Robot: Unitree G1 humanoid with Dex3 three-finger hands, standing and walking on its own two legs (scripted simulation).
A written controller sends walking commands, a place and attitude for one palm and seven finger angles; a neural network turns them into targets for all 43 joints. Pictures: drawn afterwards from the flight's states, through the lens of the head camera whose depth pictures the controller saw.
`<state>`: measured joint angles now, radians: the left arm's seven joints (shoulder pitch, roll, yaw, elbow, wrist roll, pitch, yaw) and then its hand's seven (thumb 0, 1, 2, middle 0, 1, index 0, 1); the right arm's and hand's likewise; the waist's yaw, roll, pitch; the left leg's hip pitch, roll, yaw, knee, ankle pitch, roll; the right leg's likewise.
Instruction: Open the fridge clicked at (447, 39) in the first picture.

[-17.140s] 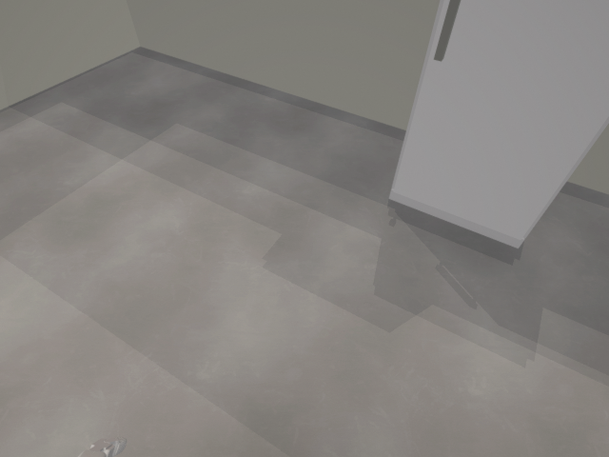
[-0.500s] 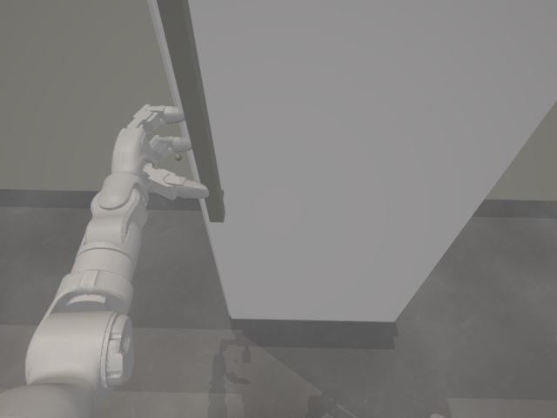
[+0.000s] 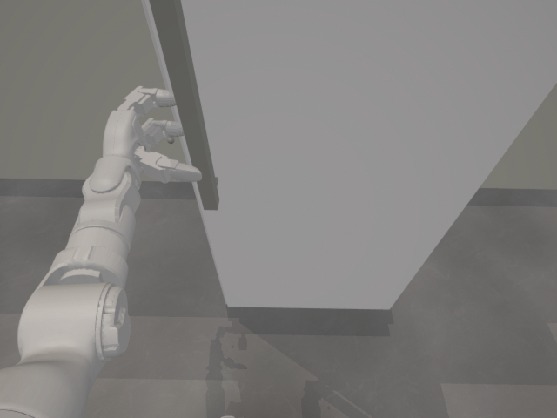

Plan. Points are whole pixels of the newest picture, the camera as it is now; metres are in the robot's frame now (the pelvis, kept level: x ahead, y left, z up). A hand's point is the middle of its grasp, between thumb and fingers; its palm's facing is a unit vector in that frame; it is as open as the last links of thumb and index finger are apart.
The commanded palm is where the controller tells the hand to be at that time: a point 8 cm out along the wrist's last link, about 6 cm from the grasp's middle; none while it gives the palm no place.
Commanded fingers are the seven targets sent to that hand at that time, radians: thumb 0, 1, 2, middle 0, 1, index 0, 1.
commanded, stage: slide the fingers in behind the handle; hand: left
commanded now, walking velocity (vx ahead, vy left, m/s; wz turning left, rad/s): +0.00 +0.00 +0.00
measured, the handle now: (190, 86) +0.51 +0.12 +0.21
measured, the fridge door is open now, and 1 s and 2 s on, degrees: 0 0 0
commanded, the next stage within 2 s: grip the handle and tug to test in 1.70 s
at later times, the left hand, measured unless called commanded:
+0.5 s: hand (190, 146) +0.46 +0.12 +0.14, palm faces -0.03 -1.00 +0.01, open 13.8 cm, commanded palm +0.44 +0.18 +0.15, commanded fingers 0.00 -0.50 0.30 -0.30 -1.20 -0.30 -1.20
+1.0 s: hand (199, 148) +0.45 +0.11 +0.14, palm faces -0.04 -1.00 +0.01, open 14.0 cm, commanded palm +0.43 +0.16 +0.15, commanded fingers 0.00 -0.50 0.30 -0.30 -1.20 -0.30 -1.20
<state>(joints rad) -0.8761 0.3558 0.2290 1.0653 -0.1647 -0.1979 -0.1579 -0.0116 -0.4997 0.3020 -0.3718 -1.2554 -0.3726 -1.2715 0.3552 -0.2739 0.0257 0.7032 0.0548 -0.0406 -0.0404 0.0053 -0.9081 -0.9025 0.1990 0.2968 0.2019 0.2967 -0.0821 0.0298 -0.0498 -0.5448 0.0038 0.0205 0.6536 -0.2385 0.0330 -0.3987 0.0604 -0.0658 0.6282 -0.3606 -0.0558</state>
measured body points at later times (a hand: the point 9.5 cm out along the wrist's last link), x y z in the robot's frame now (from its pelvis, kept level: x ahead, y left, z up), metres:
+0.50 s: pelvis +0.01 +0.01 +0.00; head +0.04 +0.01 +0.45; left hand +0.46 +0.18 +0.14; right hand +0.08 -0.25 -0.11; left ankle +0.05 +0.10 -0.72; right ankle -0.03 -0.08 -0.72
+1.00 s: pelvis +0.01 +0.00 +0.00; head +0.04 +0.00 +0.45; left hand +0.45 +0.16 +0.14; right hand +0.10 -0.26 -0.11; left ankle +0.05 +0.10 -0.72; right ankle -0.03 -0.08 -0.72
